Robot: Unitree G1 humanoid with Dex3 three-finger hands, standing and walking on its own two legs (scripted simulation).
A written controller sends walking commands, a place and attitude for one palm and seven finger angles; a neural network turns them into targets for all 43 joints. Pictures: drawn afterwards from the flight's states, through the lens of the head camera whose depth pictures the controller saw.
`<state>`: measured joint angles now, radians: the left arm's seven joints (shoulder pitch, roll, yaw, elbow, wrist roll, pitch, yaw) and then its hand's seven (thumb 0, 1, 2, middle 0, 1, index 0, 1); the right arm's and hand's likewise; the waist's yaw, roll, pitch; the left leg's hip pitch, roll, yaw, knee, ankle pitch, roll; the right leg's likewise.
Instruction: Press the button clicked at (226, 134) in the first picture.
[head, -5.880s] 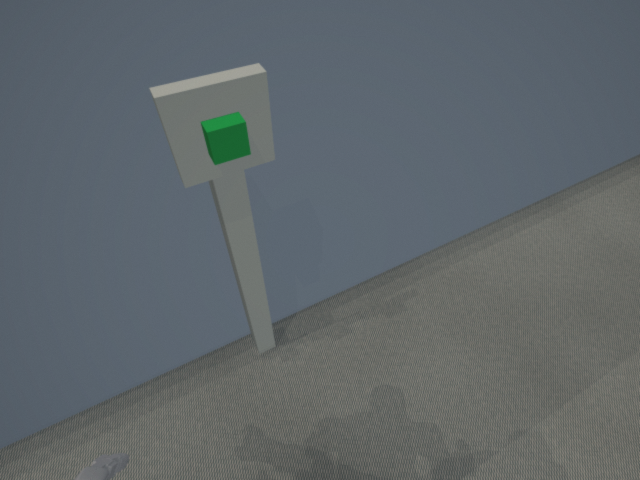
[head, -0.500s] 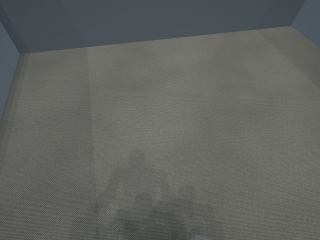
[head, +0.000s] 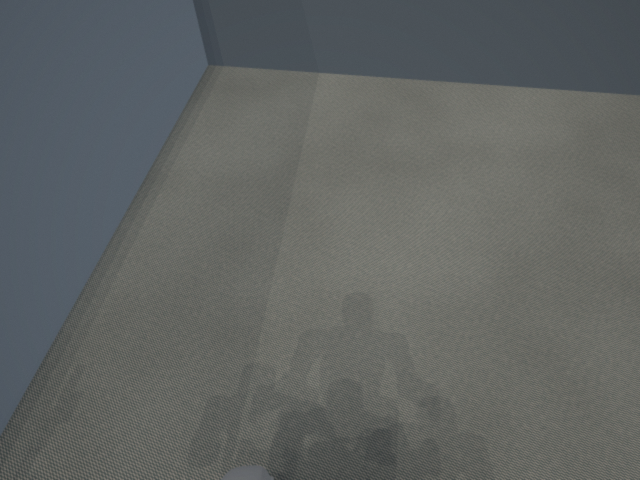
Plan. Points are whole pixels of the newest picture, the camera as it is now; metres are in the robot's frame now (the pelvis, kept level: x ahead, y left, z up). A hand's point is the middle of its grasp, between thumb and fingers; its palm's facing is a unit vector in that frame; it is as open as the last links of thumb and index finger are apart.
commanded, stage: turn to face it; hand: left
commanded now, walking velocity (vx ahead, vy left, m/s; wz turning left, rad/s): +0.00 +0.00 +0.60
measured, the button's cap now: out of the picture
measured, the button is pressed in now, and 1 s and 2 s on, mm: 0 0 0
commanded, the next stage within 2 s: none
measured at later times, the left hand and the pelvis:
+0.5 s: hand out of the picture +0.04 +0.21 -0.14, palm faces +0.30 -0.91 -0.30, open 7.4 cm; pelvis -0.01 -0.02 -0.01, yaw +17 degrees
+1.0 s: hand out of the picture -0.11 +0.23 -0.17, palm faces +0.58 -0.77 -0.28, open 7.4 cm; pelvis -0.04 +0.01 +0.00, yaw +34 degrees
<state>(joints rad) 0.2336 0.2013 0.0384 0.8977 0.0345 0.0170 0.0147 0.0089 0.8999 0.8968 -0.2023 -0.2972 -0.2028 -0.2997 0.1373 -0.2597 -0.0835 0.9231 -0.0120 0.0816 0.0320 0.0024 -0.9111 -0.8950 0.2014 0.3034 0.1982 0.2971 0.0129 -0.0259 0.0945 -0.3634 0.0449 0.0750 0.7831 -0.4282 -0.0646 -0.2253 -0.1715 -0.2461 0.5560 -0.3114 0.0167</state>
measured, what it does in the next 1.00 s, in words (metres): steps on the spot, turning left: left foot, then right foot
